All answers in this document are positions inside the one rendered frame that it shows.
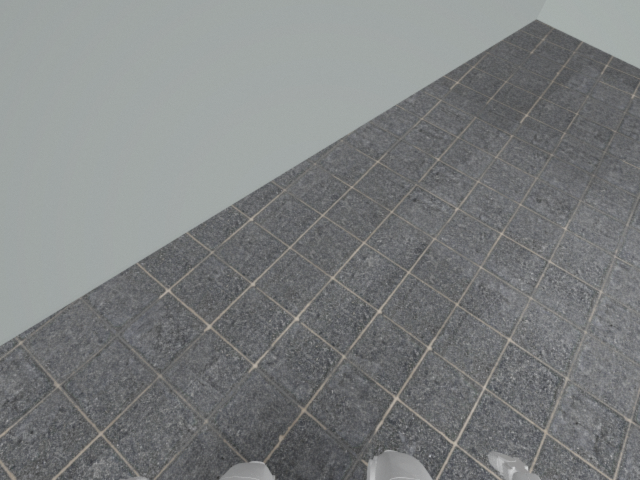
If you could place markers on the robot right hand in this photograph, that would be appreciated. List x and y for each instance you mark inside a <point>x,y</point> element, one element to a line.
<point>510,468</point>

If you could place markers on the robot right thigh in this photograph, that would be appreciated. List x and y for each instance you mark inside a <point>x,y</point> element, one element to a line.
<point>392,465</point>

